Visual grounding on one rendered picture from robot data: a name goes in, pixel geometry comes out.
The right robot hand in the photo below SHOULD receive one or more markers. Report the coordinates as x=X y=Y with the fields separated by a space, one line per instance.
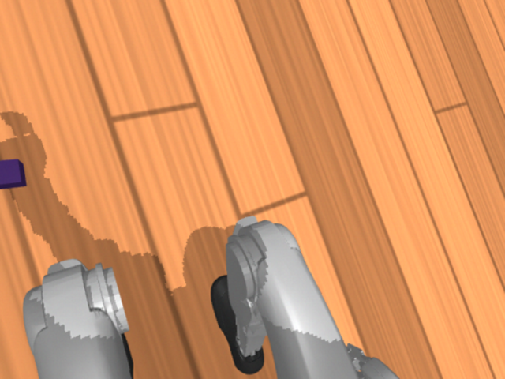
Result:
x=370 y=368

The small box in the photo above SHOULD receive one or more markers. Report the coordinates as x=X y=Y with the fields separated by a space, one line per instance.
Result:
x=12 y=174

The right robot foot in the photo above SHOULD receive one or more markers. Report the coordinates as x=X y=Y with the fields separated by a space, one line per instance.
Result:
x=227 y=323

